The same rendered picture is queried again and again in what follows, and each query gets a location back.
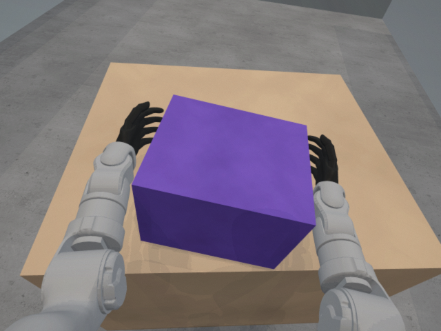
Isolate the pedestal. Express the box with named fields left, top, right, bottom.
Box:
left=20, top=62, right=441, bottom=330

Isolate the robot left hand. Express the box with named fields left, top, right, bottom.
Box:
left=116, top=101, right=164, bottom=155

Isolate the right robot forearm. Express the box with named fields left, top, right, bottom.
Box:
left=312, top=181, right=406, bottom=331

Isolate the robot right hand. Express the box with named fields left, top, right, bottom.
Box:
left=308, top=134, right=338, bottom=184

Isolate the robot right upper arm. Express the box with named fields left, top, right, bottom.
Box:
left=318, top=287, right=405, bottom=331

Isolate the robot left upper arm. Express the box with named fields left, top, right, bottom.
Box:
left=4, top=249, right=127, bottom=331

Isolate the left robot forearm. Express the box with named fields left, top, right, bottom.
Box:
left=41, top=141, right=136, bottom=308

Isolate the carton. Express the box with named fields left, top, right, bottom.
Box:
left=132, top=94, right=316, bottom=269

